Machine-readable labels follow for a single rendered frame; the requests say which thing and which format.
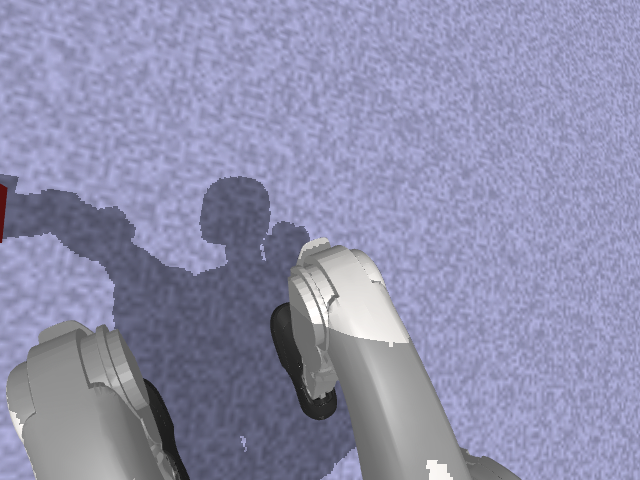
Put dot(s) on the cube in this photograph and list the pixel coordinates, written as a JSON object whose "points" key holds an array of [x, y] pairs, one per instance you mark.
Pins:
{"points": [[3, 197]]}

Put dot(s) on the right robot hand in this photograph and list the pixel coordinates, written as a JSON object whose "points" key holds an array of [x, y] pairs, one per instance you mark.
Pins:
{"points": [[485, 468]]}

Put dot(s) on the left robot foot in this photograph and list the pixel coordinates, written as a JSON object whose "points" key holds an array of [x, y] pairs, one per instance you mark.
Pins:
{"points": [[166, 430]]}

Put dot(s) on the right robot foot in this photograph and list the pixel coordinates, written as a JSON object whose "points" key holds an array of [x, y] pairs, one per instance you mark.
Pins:
{"points": [[291, 360]]}

